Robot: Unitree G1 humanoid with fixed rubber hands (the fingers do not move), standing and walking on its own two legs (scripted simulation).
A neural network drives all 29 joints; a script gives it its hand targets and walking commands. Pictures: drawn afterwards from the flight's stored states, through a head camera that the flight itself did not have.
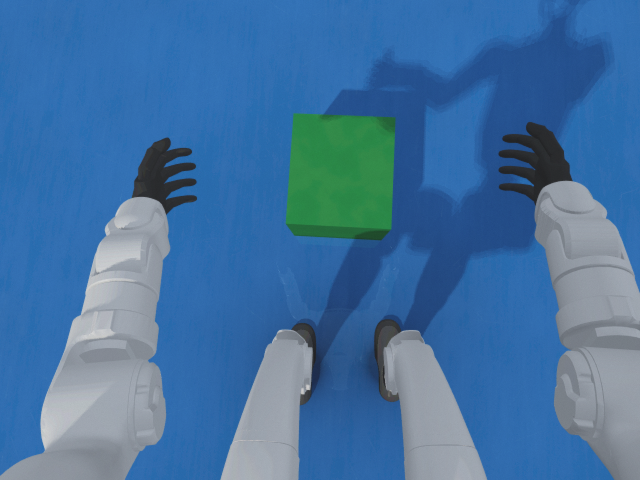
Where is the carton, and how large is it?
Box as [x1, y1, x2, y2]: [286, 113, 395, 239]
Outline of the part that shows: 293,113 286,212 286,224 294,235 381,239 390,229 391,224 395,117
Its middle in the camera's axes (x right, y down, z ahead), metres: +0.05 -0.15 +0.99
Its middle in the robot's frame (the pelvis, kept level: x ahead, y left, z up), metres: +0.58 +0.01 -0.60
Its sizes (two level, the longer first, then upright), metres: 0.263 0.238 0.193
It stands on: the floor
